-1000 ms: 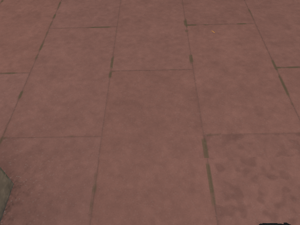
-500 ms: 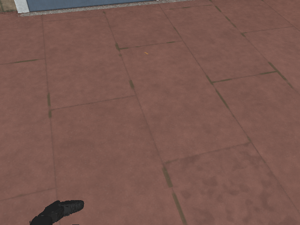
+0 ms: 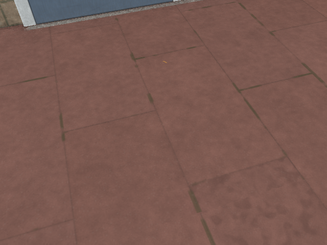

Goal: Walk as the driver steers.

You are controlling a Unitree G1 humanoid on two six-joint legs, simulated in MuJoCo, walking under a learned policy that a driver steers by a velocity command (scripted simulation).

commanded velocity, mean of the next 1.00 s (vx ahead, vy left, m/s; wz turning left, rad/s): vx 0.04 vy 0.00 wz -0.01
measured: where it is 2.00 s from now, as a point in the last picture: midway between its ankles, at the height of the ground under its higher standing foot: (194, 241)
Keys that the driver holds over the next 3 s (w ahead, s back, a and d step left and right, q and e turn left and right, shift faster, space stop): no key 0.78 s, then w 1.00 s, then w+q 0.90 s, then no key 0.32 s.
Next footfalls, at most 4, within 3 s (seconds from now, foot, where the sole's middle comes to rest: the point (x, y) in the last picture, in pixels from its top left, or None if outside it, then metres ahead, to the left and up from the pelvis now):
1.52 left None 0.38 0.06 -0.60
2.12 right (216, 191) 0.68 -0.17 -0.60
2.62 left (132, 149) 0.89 0.18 -0.60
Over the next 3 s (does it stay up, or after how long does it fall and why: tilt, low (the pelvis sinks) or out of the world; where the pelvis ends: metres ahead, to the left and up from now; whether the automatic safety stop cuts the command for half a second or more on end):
stays up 0.92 0.10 0.17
